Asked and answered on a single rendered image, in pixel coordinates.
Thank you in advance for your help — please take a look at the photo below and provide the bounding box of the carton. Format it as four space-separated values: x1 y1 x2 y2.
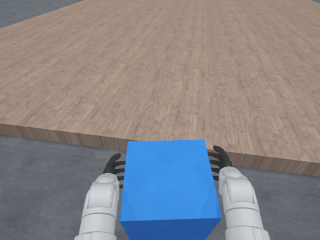
119 139 222 240

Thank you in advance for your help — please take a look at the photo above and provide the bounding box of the left robot forearm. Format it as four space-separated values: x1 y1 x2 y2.
74 173 120 240

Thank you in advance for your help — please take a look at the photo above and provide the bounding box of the robot left hand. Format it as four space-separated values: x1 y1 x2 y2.
103 153 126 188

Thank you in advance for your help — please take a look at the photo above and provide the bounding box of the robot right hand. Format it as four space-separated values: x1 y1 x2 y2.
207 145 233 181

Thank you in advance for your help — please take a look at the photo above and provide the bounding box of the right robot forearm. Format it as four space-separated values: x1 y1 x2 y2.
218 166 270 240

